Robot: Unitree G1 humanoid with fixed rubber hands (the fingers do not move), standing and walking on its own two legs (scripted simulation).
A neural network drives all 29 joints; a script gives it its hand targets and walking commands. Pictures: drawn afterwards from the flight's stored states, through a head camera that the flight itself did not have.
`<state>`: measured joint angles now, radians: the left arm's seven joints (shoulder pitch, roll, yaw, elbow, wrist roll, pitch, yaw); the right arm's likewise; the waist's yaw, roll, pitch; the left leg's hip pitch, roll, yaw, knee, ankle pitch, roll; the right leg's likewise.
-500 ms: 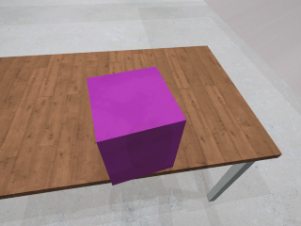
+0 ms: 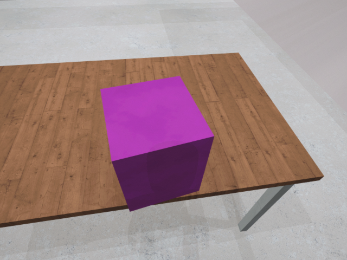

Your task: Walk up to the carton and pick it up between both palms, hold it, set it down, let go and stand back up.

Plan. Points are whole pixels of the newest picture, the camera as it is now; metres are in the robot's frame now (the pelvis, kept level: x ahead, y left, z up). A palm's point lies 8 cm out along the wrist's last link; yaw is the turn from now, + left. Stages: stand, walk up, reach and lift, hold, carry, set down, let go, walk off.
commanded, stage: stand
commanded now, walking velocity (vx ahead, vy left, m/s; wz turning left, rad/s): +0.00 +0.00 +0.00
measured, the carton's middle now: (154, 144) +0.38 +0.05 +0.03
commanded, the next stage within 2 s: none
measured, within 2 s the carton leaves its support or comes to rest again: neither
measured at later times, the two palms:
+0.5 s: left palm out of the picture -0.04 +0.20 -0.15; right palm out of the picture -0.04 -0.20 -0.15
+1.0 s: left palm out of the picture -0.02 +0.20 -0.15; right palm out of the picture -0.03 -0.20 -0.14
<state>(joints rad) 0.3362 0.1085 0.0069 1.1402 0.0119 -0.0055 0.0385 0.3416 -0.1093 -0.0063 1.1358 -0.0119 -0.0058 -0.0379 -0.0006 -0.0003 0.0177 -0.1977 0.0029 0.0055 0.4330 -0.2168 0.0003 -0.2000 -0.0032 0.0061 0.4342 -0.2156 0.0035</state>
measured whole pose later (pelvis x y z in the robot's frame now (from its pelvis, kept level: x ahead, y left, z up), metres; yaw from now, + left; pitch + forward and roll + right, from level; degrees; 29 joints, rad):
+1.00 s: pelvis +0.02 +0.00 +0.00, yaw +0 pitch +0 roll +0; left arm 0.35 0.10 -0.01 1.15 0.00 -0.02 0.03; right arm 0.38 -0.11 0.00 1.13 -0.01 -0.02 -0.04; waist 0.00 0.00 0.00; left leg -0.19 0.01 0.01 0.43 -0.24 0.00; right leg -0.19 0.00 0.01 0.43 -0.24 0.00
